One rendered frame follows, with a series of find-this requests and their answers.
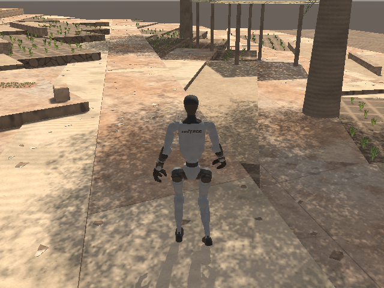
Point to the robot left shin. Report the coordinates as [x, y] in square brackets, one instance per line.
[178, 215]

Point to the robot right upper arm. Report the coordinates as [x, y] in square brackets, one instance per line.
[210, 126]

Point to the right robot hand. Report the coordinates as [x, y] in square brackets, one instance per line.
[220, 166]

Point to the left robot hand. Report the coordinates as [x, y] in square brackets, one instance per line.
[156, 174]

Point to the left robot thigh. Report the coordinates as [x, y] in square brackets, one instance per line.
[177, 180]

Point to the left robot forearm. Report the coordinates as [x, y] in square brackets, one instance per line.
[161, 160]

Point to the right robot forearm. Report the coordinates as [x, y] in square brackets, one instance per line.
[220, 155]

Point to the robot left upper arm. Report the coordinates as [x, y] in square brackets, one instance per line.
[173, 126]

